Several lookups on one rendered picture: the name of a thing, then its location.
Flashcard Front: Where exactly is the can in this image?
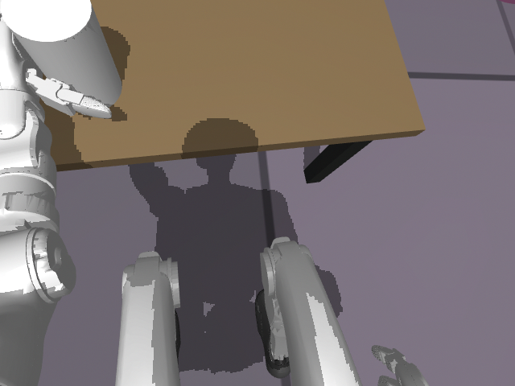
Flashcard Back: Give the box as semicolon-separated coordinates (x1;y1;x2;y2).
1;0;122;108

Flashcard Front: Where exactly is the coffee table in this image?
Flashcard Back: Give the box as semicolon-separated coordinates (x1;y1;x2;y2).
39;0;426;183

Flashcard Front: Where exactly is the right robot hand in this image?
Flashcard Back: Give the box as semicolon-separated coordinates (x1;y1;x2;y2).
372;345;430;386

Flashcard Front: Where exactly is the left robot hand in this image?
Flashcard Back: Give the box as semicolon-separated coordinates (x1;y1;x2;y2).
0;0;112;118

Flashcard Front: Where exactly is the right robot foot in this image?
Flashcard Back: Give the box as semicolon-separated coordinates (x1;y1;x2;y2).
255;290;290;378

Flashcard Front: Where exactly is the left robot arm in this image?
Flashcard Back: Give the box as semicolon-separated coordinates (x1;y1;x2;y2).
0;89;76;386

